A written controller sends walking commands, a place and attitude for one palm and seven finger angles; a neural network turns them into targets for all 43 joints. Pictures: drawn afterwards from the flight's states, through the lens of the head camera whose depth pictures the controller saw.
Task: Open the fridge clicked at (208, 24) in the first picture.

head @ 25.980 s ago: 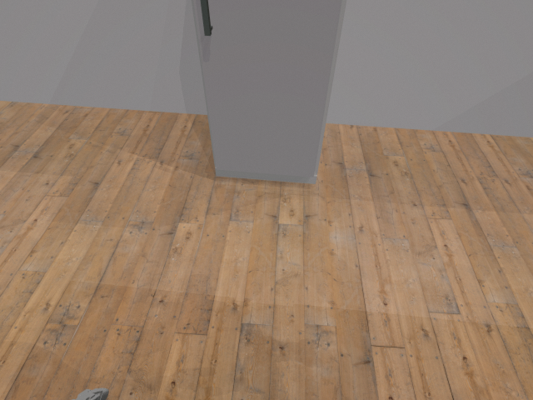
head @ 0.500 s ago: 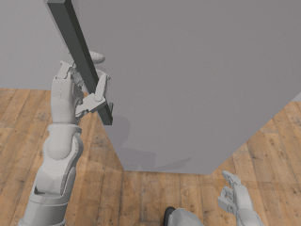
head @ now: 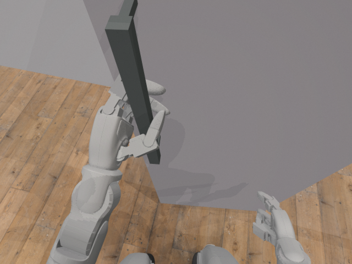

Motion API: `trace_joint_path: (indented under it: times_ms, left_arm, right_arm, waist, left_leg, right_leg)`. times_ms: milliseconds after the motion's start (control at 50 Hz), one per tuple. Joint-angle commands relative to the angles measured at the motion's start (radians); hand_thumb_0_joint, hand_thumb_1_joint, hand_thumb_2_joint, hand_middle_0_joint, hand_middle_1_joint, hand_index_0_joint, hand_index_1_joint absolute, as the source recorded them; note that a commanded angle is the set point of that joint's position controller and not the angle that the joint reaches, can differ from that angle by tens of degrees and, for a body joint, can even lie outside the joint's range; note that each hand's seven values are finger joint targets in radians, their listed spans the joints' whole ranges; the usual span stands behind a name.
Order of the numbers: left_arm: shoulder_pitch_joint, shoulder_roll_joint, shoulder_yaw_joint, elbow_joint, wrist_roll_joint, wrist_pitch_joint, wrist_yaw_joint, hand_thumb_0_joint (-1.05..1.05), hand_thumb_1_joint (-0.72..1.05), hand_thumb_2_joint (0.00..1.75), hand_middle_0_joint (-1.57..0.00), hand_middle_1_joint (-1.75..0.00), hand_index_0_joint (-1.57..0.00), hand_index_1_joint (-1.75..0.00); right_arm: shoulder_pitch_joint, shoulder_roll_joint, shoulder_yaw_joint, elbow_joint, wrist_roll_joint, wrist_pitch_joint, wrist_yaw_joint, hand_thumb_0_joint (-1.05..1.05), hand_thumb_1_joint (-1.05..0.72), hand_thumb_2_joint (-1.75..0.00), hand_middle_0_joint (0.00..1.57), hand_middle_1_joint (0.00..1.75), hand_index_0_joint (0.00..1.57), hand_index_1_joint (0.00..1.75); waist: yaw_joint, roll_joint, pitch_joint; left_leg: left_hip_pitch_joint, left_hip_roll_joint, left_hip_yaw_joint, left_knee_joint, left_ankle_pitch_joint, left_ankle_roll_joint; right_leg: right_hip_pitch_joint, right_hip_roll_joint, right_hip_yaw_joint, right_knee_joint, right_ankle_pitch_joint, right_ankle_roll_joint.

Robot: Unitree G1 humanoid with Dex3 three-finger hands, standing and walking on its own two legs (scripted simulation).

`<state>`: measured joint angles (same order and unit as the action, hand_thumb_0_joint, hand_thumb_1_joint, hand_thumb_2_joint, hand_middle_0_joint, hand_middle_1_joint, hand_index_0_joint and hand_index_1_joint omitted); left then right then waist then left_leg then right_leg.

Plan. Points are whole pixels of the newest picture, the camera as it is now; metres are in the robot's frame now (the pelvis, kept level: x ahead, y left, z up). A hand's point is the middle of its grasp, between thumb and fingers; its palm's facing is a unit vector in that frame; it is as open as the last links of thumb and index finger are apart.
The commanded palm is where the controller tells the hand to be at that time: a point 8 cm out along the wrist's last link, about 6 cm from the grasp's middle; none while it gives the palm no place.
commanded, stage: walk backward, drawing the door open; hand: left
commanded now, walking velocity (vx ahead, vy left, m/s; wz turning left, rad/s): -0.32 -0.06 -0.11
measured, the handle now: (146, 107) +0.34 +0.06 +0.19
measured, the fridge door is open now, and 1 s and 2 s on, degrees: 10 38 69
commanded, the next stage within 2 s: none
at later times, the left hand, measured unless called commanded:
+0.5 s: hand (163, 210) +0.18 +0.02 +0.19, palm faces -0.01 -1.00 -0.09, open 6.5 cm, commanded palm +0.15 +0.08 +0.18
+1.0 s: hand out of the picture +0.07 -0.03 +0.18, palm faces +0.21 -0.97 -0.12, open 6.8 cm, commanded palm +0.03 +0.01 +0.18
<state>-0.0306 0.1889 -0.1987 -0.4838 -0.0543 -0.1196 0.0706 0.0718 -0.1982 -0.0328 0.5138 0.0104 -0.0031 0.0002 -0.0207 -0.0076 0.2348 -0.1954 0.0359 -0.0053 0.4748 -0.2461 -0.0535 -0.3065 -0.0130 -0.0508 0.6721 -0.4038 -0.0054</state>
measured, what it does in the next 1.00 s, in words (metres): steps to the right, turning left: left foot, then right foot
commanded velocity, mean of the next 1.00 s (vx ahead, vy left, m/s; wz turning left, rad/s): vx -0.24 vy -0.26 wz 0.39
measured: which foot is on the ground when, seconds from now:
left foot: down 0.00-0.08, up 0.10-0.58, down 0.60-0.88, up 0.90-1.00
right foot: down 0.00-0.60, up 0.62-0.86, down 0.88-1.00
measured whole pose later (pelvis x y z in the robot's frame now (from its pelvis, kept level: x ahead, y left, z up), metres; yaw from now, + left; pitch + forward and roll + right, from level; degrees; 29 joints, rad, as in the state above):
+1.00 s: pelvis -0.17 -0.20 +0.01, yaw +21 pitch -1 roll +1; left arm 0.03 0.18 -0.12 -0.53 -0.04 -0.12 0.05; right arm 0.07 -0.15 -0.03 0.60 0.02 -0.08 -0.01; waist -0.03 0.02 0.25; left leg -0.39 0.01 -0.08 0.89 -0.49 -0.02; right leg -0.22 -0.02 -0.08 0.49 -0.25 -0.04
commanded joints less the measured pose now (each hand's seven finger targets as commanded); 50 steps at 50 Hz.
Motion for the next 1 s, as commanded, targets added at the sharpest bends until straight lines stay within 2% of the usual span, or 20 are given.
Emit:
trace_joint_path:
  times_ms: [0,40,60,80,100,160,360,480,540,580,600,620,640,700,820,860,880,900,940,980]
  left_arm:
    - [-0.237,0.028,0.099,-0.308,0.025,-0.097,0.014,0.0,0.9,0.9,-0.45,-1.4,-0.45,-1.4]
    - [-0.237,0.005,0.072,-0.293,0.021,-0.091,-0.003,0.0,0.9,0.9,-0.45,-1.4,-0.45,-1.4]
    - [-0.196,0.037,0.114,-0.257,0.009,-0.086,-0.003,0.0,0.9,0.9,-0.45,-1.4,-0.45,-1.4]
    - [-0.133,0.045,0.147,-0.244,-0.001,-0.086,-0.003,0.0,0.9,0.9,-0.45,-1.4,-0.45,-1.4]
    - [-0.062,0.059,0.176,-0.21,0.001,-0.08,0.006,0.0,0.9,0.9,-0.45,-1.4,-0.45,-1.4]
    - [-0.056,0.037,0.174,-0.285,0.009,-0.109,0.027,0.0,0.9,0.9,-0.45,-1.4,-0.45,-1.4]
    - [0.052,0.043,0.171,-0.304,0.021,-0.125,0.046,0.0,0.9,0.9,-0.45,-1.4,-0.45,-1.4]
    - [0.016,0.038,0.14,-0.321,0.033,-0.108,0.031,0.0,0.9,0.9,-0.45,-1.4,-0.45,-1.4]
    - [-0.048,0.034,0.098,-0.309,0.031,-0.103,0.012,0.0,0.9,0.9,-0.45,-1.4,-0.45,-1.4]
    - [-0.11,0.031,0.081,-0.297,0.047,-0.104,-0.004,0.0,0.9,0.9,-0.45,-1.4,-0.45,-1.4]
    - [-0.128,0.01,0.063,-0.305,0.043,-0.104,-0.004,0.0,0.9,0.9,-0.45,-1.4,-0.45,-1.4]
    - [-0.106,0.041,0.11,-0.285,0.049,-0.096,-0.003,0.0,0.9,0.9,-0.45,-1.4,-0.45,-1.4]
    - [-0.072,0.014,0.087,-0.272,0.055,-0.102,-0.011,0.0,0.9,0.9,-0.45,-1.4,-0.45,-1.4]
    - [-0.149,-0.079,-0.019,-0.281,0.042,-0.087,-0.014,0.0,0.9,0.9,-0.45,-1.4,-0.45,-1.4]
    - [-0.19,-0.008,0.049,-0.337,0.038,-0.136,-0.035,0.0,0.9,0.9,-0.45,-1.4,-0.45,-1.4]
    - [-0.204,0.07,0.118,-0.363,0.032,-0.147,-0.022,0.0,0.9,0.9,-0.45,-1.4,-0.45,-1.4]
    - [-0.178,0.068,0.146,-0.326,0.024,-0.124,-0.019,0.0,0.9,0.9,-0.45,-1.4,-0.45,-1.4]
    - [-0.127,0.084,0.18,-0.327,0.001,-0.1,-0.018,0.0,0.9,0.9,-0.45,-1.4,-0.45,-1.4]
    - [-0.081,0.044,0.15,-0.346,0.028,-0.09,-0.009,0.0,0.9,0.9,-0.45,-1.4,-0.45,-1.4]
    - [-0.091,0.045,0.165,-0.354,0.024,-0.106,0.01,0.0,0.9,0.9,-0.45,-1.4,-0.45,-1.4]
  right_arm:
    - [-0.059,-0.084,-0.012,-0.126,0.015,-0.051,0.009,0.0,-0.9,-0.9,0.2,0.3,0.2,0.3]
    - [-0.065,-0.066,-0.006,-0.159,0.027,-0.047,0.003,0.0,-0.9,-0.9,0.2,0.3,0.2,0.3]
    - [-0.053,-0.072,-0.027,-0.17,0.03,-0.049,0.002,0.0,-0.9,-0.9,0.2,0.3,0.2,0.3]
    - [-0.066,-0.071,-0.026,-0.189,0.022,-0.052,0.003,0.0,-0.9,-0.9,0.2,0.3,0.2,0.3]
    - [-0.049,-0.055,-0.008,-0.169,0.012,-0.053,-0.002,0.0,-0.9,-0.9,0.2,0.3,0.2,0.3]
    - [-0.08,-0.011,0.036,-0.144,-0.009,-0.041,-0.007,0.0,-0.9,-0.9,0.2,0.3,0.2,0.3]
    - [-0.032,-0.037,0.038,-0.173,-0.017,-0.025,-0.019,0.0,-0.9,-0.9,0.2,0.3,0.2,0.3]
    - [0.038,-0.058,0.022,-0.18,-0.011,-0.012,-0.012,0.0,-0.9,-0.9,0.2,0.3,0.2,0.3]
    - [0.085,-0.077,0.014,-0.192,-0.014,-0.003,0.0,0.0,-0.9,-0.9,0.2,0.3,0.2,0.3]
    - [0.068,-0.123,-0.023,-0.23,-0.016,-0.008,0.018,0.0,-0.9,-0.9,0.2,0.3,0.2,0.3]
    - [0.027,-0.088,-0.017,-0.225,-0.028,-0.036,0.02,0.0,-0.9,-0.9,0.2,0.3,0.2,0.3]
    - [0.005,-0.059,-0.012,-0.182,-0.036,-0.05,0.008,0.0,-0.9,-0.9,0.2,0.3,0.2,0.3]
    - [0.016,-0.08,-0.018,-0.153,-0.019,-0.055,0.004,0.0,-0.9,-0.9,0.2,0.3,0.2,0.3]
    - [0.028,-0.126,-0.041,-0.104,-0.001,-0.103,0.018,0.0,-0.9,-0.9,0.2,0.3,0.2,0.3]
    - [-0.023,-0.081,-0.03,-0.057,0.011,-0.16,0.004,0.0,-0.9,-0.9,0.2,0.3,0.2,0.3]
    - [-0.009,-0.049,-0.022,-0.058,0.029,-0.151,0.008,0.0,-0.9,-0.9,0.2,0.3,0.2,0.3]
    - [0.013,-0.053,-0.053,-0.081,0.037,-0.14,0.005,0.0,-0.9,-0.9,0.2,0.3,0.2,0.3]
    - [-0.022,-0.073,-0.069,-0.091,0.041,-0.152,0.0,0.0,-0.9,-0.9,0.2,0.3,0.2,0.3]
    - [-0.061,0.002,-0.012,-0.09,0.002,-0.13,-0.02,0.0,-0.9,-0.9,0.2,0.3,0.2,0.3]
    - [-0.079,0.002,0.005,-0.101,-0.01,-0.107,-0.028,0.0,-0.9,-0.9,0.2,0.3,0.2,0.3]
  waist:
    - [0.03,0.168,-0.446]
    - [0.022,0.001,-0.427]
    - [0.019,-0.263,-0.441]
    - [0.049,-0.352,-0.461]
    - [0.055,-0.252,-0.472]
    - [0.016,-0.144,-0.521]
    - [0.043,-0.176,-0.568]
    - [0.005,-0.17,-0.567]
    - [-0.044,-0.028,-0.5]
    - [-0.026,0.219,-0.4]
    - [-0.036,0.321,-0.354]
    - [-0.024,0.229,-0.238]
    - [0.004,0.071,-0.206]
    - [0.007,0.123,-0.275]
    - [-0.006,0.22,-0.339]
    - [-0.005,-0.002,-0.407]
    - [-0.017,-0.312,-0.437]
    - [0.03,-0.407,-0.5]
    - [0.011,-0.229,-0.462]
    - [0.014,-0.205,-0.468]
  left_leg:
    - [0.263,0.253,-0.132,0.088,0.874,0.129]
    - [0.079,0.119,-0.012,0.192,0.443,0.074]
    - [-0.049,-0.009,0.047,0.327,-0.079,0.03]
    - [-0.115,-0.066,-0.038,0.507,-0.336,0.042]
    - [-0.153,-0.05,-0.092,0.577,-0.344,0.054]
    - [-0.234,-0.047,-0.056,0.648,-0.266,0.024]
    - [-0.176,-0.076,0.03,0.357,-0.254,0.064]
    - [-0.044,-0.077,0.086,0.119,-0.186,0.084]
    - [0.101,-0.016,0.085,-0.248,0.027,0.096]
    - [-0.026,0.284,-0.249,-0.361,0.07,0.226]
    - [-0.141,0.477,-0.496,-0.332,0.164,0.34]
    - [-0.22,0.506,-0.493,-0.291,0.376,0.34]
    - [-0.104,0.43,-0.354,-0.204,0.508,0.295]
    - [0.119,0.271,-0.165,-0.088,0.553,0.16]
    - [0.073,0.194,-0.312,-0.024,0.43,0.138]
    - [0.129,0.058,-0.146,0.144,0.318,0.085]
    - [-0.023,-0.068,-0.001,0.27,-0.074,0.046]
    - [-0.079,-0.086,-0.029,0.489,-0.295,0.058]
    - [-0.199,-0.061,-0.008,0.601,-0.337,0.05]
    - [-0.21,-0.048,0.054,0.466,-0.318,0.046]
  right_leg:
    - [0.165,-0.015,0.036,-0.252,0.253,0.002]
    - [0.307,-0.085,0.036,-0.318,0.617,0.004]
    - [0.325,-0.217,0.174,-0.316,0.899,-0.063]
    - [0.275,-0.327,0.316,-0.328,1.007,-0.079]
    - [0.272,-0.367,0.343,-0.318,0.988,-0.1]
    - [0.355,-0.321,0.244,-0.313,0.905,-0.121]
    - [0.384,-0.275,0.185,-0.448,0.508,-0.105]
    - [0.289,-0.233,0.1,-0.51,0.211,-0.101]
    - [0.204,-0.125,0.0,-0.436,0.07,-0.007]
    - [0.131,0.022,-0.024,0.077,0.053,0.082]
    - [0.026,0.018,0.078,0.44,-0.018,0.049]
    - [-0.041,0.01,0.184,0.633,-0.02,0.017]
    - [-0.14,0.021,0.178,0.62,-0.033,0.024]
    - [-0.087,0.019,0.06,0.27,-0.034,0.009]
    - [0.233,0.027,0.024,-0.349,0.193,0.027]
    - [0.271,-0.042,0.006,-0.451,0.412,0.012]
    - [0.323,-0.186,0.065,-0.36,0.583,-0.083]
    - [0.271,-0.3,0.172,-0.311,0.595,-0.169]
    - [0.321,-0.284,0.106,-0.214,0.859,-0.223]
    - [0.369,-0.275,0.048,-0.201,0.928,-0.216]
